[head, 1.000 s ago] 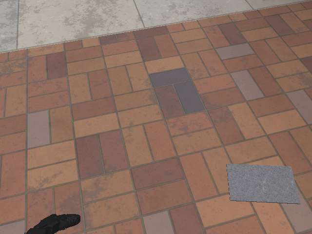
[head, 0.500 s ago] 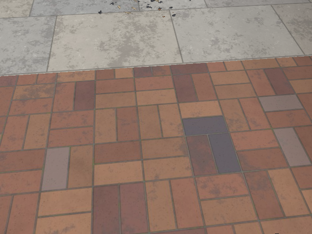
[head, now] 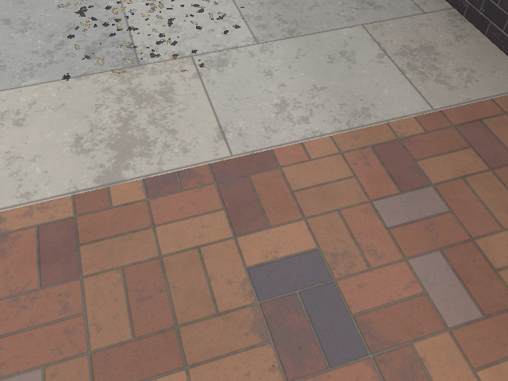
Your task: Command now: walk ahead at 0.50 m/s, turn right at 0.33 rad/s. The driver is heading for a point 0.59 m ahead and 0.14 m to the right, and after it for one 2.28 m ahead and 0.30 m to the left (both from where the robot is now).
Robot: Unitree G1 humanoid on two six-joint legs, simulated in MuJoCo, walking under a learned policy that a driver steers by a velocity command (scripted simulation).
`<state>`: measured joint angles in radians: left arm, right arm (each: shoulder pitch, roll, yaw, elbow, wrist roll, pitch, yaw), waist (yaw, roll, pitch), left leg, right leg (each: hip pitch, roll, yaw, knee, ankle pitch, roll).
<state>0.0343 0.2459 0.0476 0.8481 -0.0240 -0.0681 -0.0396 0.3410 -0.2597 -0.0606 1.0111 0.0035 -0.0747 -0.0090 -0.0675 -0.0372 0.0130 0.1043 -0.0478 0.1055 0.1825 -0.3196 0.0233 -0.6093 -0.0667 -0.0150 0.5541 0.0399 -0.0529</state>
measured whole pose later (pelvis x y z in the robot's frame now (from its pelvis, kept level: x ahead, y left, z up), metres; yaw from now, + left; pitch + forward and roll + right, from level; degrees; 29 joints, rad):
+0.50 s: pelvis +0.28 -0.03 +0.00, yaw -17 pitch +2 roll -1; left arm 0.32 0.29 0.09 0.83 -0.02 -0.01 0.03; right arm -0.01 -0.28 -0.05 0.78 -0.01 -0.09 0.00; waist 0.08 0.03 0.03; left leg -0.52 -0.01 -0.09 0.46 0.04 -0.03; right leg -0.14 0.13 0.18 0.47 -0.35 -0.07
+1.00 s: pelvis +0.35 -0.06 +0.00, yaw -31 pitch +1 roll +2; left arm 0.20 0.28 0.05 0.70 0.02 0.05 0.01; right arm 0.13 -0.30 -0.06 0.84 -0.01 0.01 -0.01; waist -0.02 0.02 0.04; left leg -0.40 0.06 0.08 0.67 -0.40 -0.03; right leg -0.29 -0.01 0.01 0.56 -0.28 -0.02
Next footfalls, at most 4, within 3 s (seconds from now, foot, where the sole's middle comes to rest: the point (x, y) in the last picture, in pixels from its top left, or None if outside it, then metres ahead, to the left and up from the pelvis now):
0.06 right None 0.22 -0.11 -0.77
0.52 left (243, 371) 0.51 0.02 -0.77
0.94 right None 0.34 -0.18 -0.77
1.28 left None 0.43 0.03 -0.77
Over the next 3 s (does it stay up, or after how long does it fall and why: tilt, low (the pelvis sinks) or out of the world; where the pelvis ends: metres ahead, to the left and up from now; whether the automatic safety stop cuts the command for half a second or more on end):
stays up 0.82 -0.06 -0.01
